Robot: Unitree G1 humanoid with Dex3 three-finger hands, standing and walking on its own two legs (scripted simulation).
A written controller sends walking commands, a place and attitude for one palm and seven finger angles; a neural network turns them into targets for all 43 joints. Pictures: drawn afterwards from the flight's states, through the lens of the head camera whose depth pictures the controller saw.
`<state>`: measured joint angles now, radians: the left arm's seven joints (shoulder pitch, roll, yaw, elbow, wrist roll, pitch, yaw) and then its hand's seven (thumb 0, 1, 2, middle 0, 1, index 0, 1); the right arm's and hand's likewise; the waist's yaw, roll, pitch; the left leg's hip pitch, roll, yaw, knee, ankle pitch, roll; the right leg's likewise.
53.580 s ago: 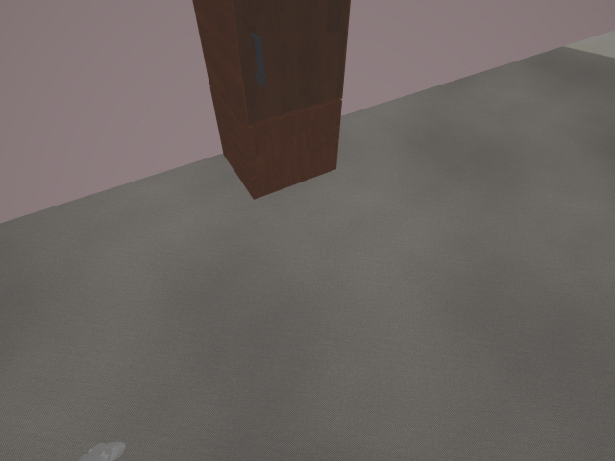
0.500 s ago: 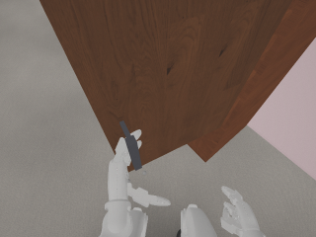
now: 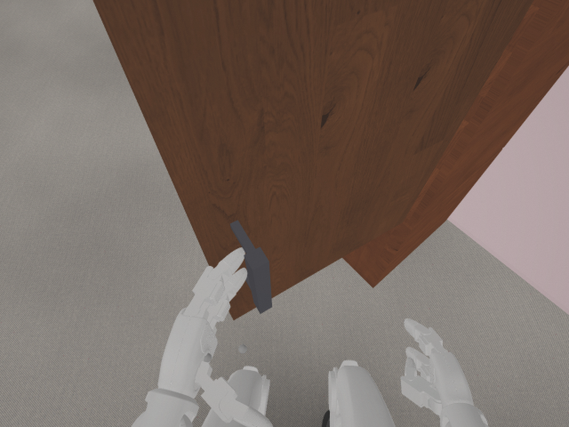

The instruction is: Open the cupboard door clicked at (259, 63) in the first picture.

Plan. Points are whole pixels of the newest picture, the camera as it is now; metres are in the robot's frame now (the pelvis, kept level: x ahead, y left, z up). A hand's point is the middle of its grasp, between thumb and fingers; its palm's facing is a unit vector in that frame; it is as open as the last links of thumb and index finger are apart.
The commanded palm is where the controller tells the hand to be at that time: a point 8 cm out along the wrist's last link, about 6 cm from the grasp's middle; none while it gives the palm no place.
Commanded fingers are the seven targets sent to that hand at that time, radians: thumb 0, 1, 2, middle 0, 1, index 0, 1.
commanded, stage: slide the hand sideways off the handle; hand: left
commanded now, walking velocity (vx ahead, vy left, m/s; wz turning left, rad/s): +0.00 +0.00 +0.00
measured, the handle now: (252, 271) +0.31 +0.06 +0.05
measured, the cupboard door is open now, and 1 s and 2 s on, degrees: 81 81 81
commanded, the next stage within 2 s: draw the hand back to the body in 0.62 s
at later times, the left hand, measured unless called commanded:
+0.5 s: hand (202, 373) +0.19 +0.11 +0.04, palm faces -0.13 -0.99 +0.01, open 16.3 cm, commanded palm +0.16 +0.17 +0.04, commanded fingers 0.00 -0.50 0.30 -0.15 -0.30 -0.15 -0.30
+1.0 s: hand (151, 379) +0.18 +0.14 +0.10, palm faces -0.12 -0.99 -0.04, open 16.3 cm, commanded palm +0.15 +0.20 +0.11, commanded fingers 0.00 -0.50 0.30 -0.15 -0.30 -0.15 -0.30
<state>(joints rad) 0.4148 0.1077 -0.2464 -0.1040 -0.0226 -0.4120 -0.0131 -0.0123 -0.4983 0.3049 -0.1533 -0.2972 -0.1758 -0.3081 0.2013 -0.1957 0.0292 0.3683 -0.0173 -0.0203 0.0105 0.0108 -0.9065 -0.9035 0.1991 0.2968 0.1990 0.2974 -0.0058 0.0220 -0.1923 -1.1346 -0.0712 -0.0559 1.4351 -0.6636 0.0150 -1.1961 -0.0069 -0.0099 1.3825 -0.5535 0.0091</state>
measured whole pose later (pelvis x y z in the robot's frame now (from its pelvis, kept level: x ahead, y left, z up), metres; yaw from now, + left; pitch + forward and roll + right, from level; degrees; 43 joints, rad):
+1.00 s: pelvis +0.00 +0.00 +0.02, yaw -1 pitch +17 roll -2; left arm 0.67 0.24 0.04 -0.38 -0.24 -0.30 -0.24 -0.01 -0.50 0.31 -0.15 -0.30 -0.15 -0.30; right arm 0.25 -0.20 0.02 0.36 0.04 -0.03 -0.06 0.01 -0.91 -0.90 0.20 0.30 0.20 0.30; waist 0.01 0.04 -0.20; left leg -1.02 -0.05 -0.08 1.36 -0.64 0.01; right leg -1.07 0.01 -0.03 1.29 -0.52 0.00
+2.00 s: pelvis +0.05 +0.00 +0.14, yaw -2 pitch -2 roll -1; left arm 0.46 0.38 0.37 -0.44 -0.08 -0.08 0.12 0.01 0.73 0.83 -0.21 -0.30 -0.21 -0.30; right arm 0.23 -0.23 0.03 0.59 0.01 -0.14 -0.10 0.01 -0.90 -0.90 0.20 0.30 0.20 0.30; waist 0.06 0.06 -0.03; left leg -0.16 -0.02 -0.04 0.55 -0.36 0.02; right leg -0.23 0.02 0.03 0.52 -0.26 0.01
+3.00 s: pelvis -0.03 +0.02 +0.13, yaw -5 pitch -2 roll +0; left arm 0.53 0.40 0.43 -0.46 0.00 -0.20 0.14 0.01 0.89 0.90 -0.22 -0.30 -0.22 -0.30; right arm 0.22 -0.23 0.00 0.54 0.02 -0.04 -0.08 0.01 -0.91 -0.90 0.20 0.30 0.20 0.30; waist 0.00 -0.02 0.03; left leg -0.31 -0.04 0.03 0.61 -0.28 0.06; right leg -0.37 0.01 0.09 0.53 -0.13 0.04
